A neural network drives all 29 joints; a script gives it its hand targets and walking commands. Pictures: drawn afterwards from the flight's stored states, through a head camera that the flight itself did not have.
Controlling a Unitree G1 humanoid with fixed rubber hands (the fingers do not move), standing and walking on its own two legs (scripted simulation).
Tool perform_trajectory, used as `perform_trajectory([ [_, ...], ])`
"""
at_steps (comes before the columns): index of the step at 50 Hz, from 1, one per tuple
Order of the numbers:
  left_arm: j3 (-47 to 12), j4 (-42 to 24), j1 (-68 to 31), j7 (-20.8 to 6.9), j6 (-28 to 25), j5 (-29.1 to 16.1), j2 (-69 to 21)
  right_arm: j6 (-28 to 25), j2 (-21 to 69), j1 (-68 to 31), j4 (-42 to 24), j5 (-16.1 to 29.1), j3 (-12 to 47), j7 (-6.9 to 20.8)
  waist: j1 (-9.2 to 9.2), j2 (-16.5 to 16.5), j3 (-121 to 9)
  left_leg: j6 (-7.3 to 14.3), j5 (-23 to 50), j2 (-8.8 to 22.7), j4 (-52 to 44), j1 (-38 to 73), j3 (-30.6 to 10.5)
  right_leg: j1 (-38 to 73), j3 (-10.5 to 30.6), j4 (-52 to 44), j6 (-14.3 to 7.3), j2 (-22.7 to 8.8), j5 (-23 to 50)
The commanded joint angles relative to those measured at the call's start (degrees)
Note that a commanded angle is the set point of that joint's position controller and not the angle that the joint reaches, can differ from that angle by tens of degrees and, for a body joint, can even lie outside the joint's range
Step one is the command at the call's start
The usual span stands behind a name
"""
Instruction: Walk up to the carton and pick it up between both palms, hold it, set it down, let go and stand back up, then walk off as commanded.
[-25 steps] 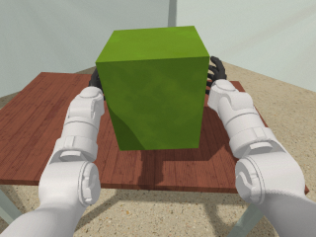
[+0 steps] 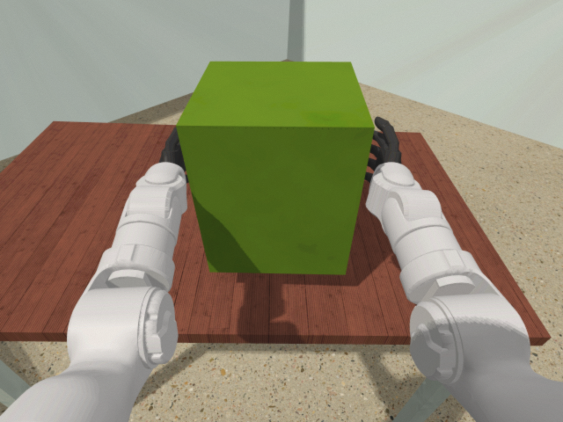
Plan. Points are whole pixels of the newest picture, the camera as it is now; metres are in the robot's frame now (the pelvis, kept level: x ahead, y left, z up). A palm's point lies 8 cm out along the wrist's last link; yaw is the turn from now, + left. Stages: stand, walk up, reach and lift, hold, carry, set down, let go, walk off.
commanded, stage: set down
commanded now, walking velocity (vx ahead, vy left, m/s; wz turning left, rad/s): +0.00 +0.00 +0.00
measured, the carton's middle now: (278, 169) +0.45 -0.04 +0.18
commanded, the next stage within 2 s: none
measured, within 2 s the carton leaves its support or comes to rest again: rests again in 1.58 s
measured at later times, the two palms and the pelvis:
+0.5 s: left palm (177, 183) +0.47 +0.11 +0.14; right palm (373, 188) +0.40 -0.18 +0.16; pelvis +0.01 +0.01 +0.00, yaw -1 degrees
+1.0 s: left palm (190, 194) +0.47 +0.10 +0.12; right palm (380, 209) +0.38 -0.19 +0.13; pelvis +0.01 +0.01 +0.00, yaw -2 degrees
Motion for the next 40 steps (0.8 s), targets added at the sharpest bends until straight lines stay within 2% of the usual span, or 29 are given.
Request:
perform_trajectory([
  [1, -15.3, -19.8, -60.4, -9.0, -7.2, -6.6, -38.3, -6.2, 35.8, -56.0, -24.0, 4.4, 18.6, 8.1, 0.32, 7.5, -42.0, -3.3, 26.6, -2.6, 1.2, 13.4, 4.6, 14.4, -3.8, 5.4, 3.7, 0.7, 47.4],
  [2, -14.8, -17.9, -58.7, -9.1, -7.1, -6.1, -38.4, -6.3, 35.9, -55.3, -23.6, 3.9, 18.1, 8.2, 0.11, 8.3, -41.9, -3.6, 28.2, -2.5, 1.6, 13.6, 4.6, 13.9, -3.8, 5.7, 3.5, 0.7, 48.7],
  [4, -14.5, -15.7, -57.2, -9.3, -7.2, -5.4, -38.2, -6.5, 35.9, -55.2, -23.9, 3.0, 17.5, 8.5, 0.78, 7.9, -41.5, -3.5, 27.7, -2.5, 1.2, 13.7, 4.8, 12.9, -4.3, 5.1, 3.5, 1.2, 46.1],
  [6, -13.6, -14.5, -56.3, -9.5, -7.2, -4.9, -37.7, -6.4, 35.4, -55.0, -23.7, 1.8, 17.2, 8.3, 0.05, 6.3, -40.5, -3.2, 27.2, -2.3, 1.3, 14.0, 4.8, 12.7, -4.0, 5.0, 3.5, 0.9, 46.8],
  [8, -13.6, -14.2, -57.9, -9.8, -7.9, -4.7, -36.7, -6.4, 34.6, -53.0, -21.7, 0.7, 15.7, 8.6, -0.65, 7.0, -38.5, -3.2, 25.8, -2.2, 0.7, 13.9, 4.8, 11.5, -4.3, 5.1, 3.7, 0.8, 45.0],
  [10, -15.7, -17.9, -59.5, -9.4, -8.7, -6.2, -37.7, -7.2, 35.5, -53.1, -22.8, 0.7, 16.6, 8.9, -0.39, 8.3, -42.1, -4.0, 30.5, -1.5, 2.0, 16.7, 4.5, 10.1, -4.9, 5.0, 3.2, 1.5, 43.8],
  [11, -17.0, -16.6, -60.5, -9.3, -9.1, -6.7, -37.9, -7.9, 35.4, -53.9, -23.6, 0.4, 16.0, 9.1, -0.73, 10.3, -43.6, -4.7, 32.0, -1.5, 2.8, 16.5, 4.6, 8.4, -5.3, 4.8, 2.7, 1.7, 42.0],
  [13, -16.4, -14.9, -60.6, -9.0, -9.8, -6.4, -38.1, -8.5, 34.7, -54.4, -21.7, -0.5, 13.8, 9.4, -1.30, 11.5, -43.0, -5.4, 34.5, -0.8, 4.0, 18.0, 4.0, 5.3, -5.5, 4.8, 2.4, 2.1, 40.0],
  [14, -16.8, -14.9, -59.4, -8.9, -10.1, -6.4, -38.5, -8.9, 34.3, -53.6, -21.6, -1.0, 13.9, 9.4, -1.46, 11.1, -43.9, -5.6, 36.1, -0.5, 4.5, 18.7, 3.7, 5.7, -5.5, 4.5, 2.1, 1.9, 40.1],
  [16, -16.8, -13.6, -60.3, -8.7, -10.4, -6.2, -39.0, -9.7, 33.4, -54.0, -20.2, -1.5, 11.9, 9.9, -1.33, 12.8, -45.9, -6.0, 37.7, -0.4, 5.2, 20.1, 3.9, 3.3, -5.8, 4.1, 1.7, 1.9, 37.6],
  [17, -15.8, -12.9, -58.0, -8.6, -10.3, -5.6, -38.8, -9.4, 33.0, -52.1, -19.8, -2.1, 12.2, 9.9, -0.91, 12.3, -42.6, -6.1, 38.2, 0.0, 5.0, 20.9, 3.7, 3.5, -6.0, 3.8, 1.8, 2.1, 37.0],
  [19, -15.4, -11.6, -58.2, -8.7, -10.7, -5.2, -38.9, -9.8, 32.6, -51.6, -17.7, -2.8, 10.3, 10.6, -0.84, 14.0, -42.6, -6.7, 39.6, 0.3, 5.6, 22.1, 4.1, 2.0, -6.3, 3.7, 1.6, 2.4, 34.9],
  [20, -16.2, -10.4, -58.2, -8.7, -10.5, -5.0, -38.5, -9.8, 31.9, -50.2, -15.7, -3.0, 9.7, 10.6, -1.69, 14.8, -41.0, -6.8, 40.1, 0.0, 5.9, 21.4, 4.1, 0.8, -6.5, 3.6, 1.5, 2.5, 34.5],
  [21, -16.7, -10.8, -58.9, -8.7, -10.8, -5.6, -38.7, -10.2, 31.8, -51.3, -16.5, -3.2, 9.5, 10.9, -1.98, 14.9, -41.5, -6.9, 40.7, 0.3, 6.0, 21.8, 3.8, 0.6, -6.7, 3.7, 1.4, 2.5, 34.4],
  [22, -15.6, -10.0, -57.9, -8.6, -11.2, -5.1, -38.5, -11.0, 31.0, -51.6, -17.0, -4.4, 8.2, 11.0, -1.65, 14.6, -42.5, -7.1, 41.1, 0.8, 6.4, 21.8, 3.8, -0.3, -6.7, 3.6, 1.1, 2.5, 33.3],
  [23, -16.6, -10.4, -57.4, -8.5, -11.5, -5.6, -39.7, -11.5, 31.1, -51.2, -16.0, -4.3, 8.2, 11.1, -2.22, 15.7, -43.3, -7.3, 42.8, 0.5, 6.6, 22.1, 3.5, 0.1, -6.9, 3.6, 1.0, 2.6, 34.8],
  [24, -16.1, -9.7, -58.4, -8.6, -11.7, -5.4, -38.4, -11.3, 31.4, -51.4, -15.9, -5.0, 7.9, 11.2, -1.88, 15.1, -42.5, -7.0, 40.9, 0.2, 6.4, 21.1, 4.1, 0.2, -6.9, 3.5, 1.0, 2.4, 33.6],
  [27, -17.1, -9.6, -58.8, -8.4, -12.6, -5.8, -38.8, -12.1, 30.9, -50.5, -14.5, -6.1, 6.2, 11.5, -2.66, 16.7, -43.1, -7.3, 42.3, 0.5, 6.8, 21.4, 3.9, -0.8, -7.1, 3.9, 0.8, 2.2, 34.1],
  [28, -14.4, -6.9, -56.8, -8.7, -12.5, -4.3, -38.0, -12.0, 31.0, -50.0, -14.1, -6.7, 6.1, 11.8, -1.15, 15.8, -41.6, -6.9, 42.2, 0.3, 6.6, 20.4, 4.3, -0.1, -6.8, 4.0, 1.0, 2.0, 35.2],
  [29, -15.0, -7.6, -56.9, -8.7, -12.9, -4.8, -38.1, -12.2, 31.6, -49.6, -14.6, -6.7, 6.6, 11.8, -1.47, 15.1, -42.3, -6.7, 42.8, 0.5, 6.8, 20.7, 4.3, 0.5, -6.9, 4.6, 1.2, 2.1, 36.3],
  [30, -15.8, -7.7, -57.7, -8.8, -13.1, -5.5, -38.1, -12.4, 31.7, -50.5, -15.7, -6.6, 6.7, 11.8, -1.37, 15.5, -43.3, -6.8, 42.4, 0.4, 6.7, 20.3, 4.5, 1.1, -6.6, 4.7, 1.1, 1.9, 37.9],
  [32, -14.3, -6.2, -58.2, -9.0, -13.2, -4.4, -37.2, -12.3, 31.3, -50.3, -13.1, -7.3, 5.0, 12.3, -1.09, 16.0, -41.6, -6.5, 40.5, 0.1, 6.2, 18.4, 4.4, 1.2, -6.4, 5.1, 1.3, 1.6, 36.7],
  [33, -15.9, -6.6, -57.8, -9.0, -13.6, -5.4, -37.6, -12.7, 31.8, -50.2, -14.1, -7.5, 5.8, 12.3, -1.27, 16.2, -43.1, -6.7, 41.8, 0.4, 6.6, 18.7, 4.4, 0.8, -6.8, 5.4, 1.1, 1.8, 37.6],
  [34, -14.3, -5.0, -56.7, -9.0, -13.6, -4.4, -37.6, -12.6, 31.6, -49.7, -13.3, -8.2, 5.1, 12.5, -0.45, 16.3, -41.8, -6.6, 41.2, 0.2, 6.2, 17.7, 4.7, 1.5, -6.4, 5.2, 0.9, 1.7, 37.1],
  [36, -14.9, -5.8, -57.9, -9.3, -14.5, -5.3, -36.6, -12.6, 32.7, -49.2, -14.0, -8.8, 5.9, 12.6, -0.51, 14.4, -43.9, -6.2, 40.8, -0.1, 6.2, 17.0, 5.1, 2.6, -6.4, 5.8, 1.5, 1.7, 39.8],
  [38, -15.4, -6.2, -56.1, -9.3, -15.8, -5.9, -37.1, -13.4, 34.7, -49.1, -16.0, -8.7, 8.0, 12.5, -0.21, 13.4, -48.0, -5.8, 41.0, -0.3, 6.8, 15.1, 5.2, 5.4, -5.7, 7.2, 2.1, 1.0, 45.6],
  [39, -15.7, -7.4, -56.4, -9.2, -16.4, -5.7, -37.2, -13.7, 35.7, -48.4, -16.9, -8.8, 9.2, 12.6, 0.21, 13.9, -49.0, -5.7, 40.4, -0.5, 6.7, 14.1, 5.4, 7.1, -5.4, 7.8, 2.0, 0.8, 46.6],
  [40, -14.2, -4.7, -54.9, -9.5, -16.4, -5.5, -36.7, -13.4, 36.0, -49.5, -17.7, -9.1, 9.9, 12.5, 0.91, 12.2, -47.5, -5.0, 38.6, -0.6, 6.0, 11.4, 5.4, 8.0, -5.0, 8.4, 2.4, 0.5, 48.5],
])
